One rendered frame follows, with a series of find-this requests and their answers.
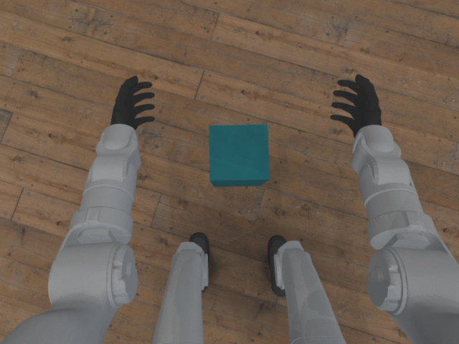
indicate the robot left shin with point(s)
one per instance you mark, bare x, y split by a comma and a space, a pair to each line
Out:
187, 245

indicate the robot right forearm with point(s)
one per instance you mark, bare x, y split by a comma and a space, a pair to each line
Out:
396, 218

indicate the robot right upper arm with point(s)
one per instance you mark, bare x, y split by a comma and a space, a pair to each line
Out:
419, 288

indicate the right robot thigh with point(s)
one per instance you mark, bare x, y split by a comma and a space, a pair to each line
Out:
310, 316

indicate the right robot hand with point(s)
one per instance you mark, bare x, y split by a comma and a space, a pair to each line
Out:
366, 112

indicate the robot left upper arm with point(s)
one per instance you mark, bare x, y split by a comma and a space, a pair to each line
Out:
89, 283

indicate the carton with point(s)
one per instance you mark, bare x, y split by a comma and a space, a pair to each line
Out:
238, 155

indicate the robot left forearm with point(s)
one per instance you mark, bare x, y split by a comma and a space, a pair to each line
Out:
105, 210

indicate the left robot hand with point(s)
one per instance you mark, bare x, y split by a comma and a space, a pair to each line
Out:
124, 111

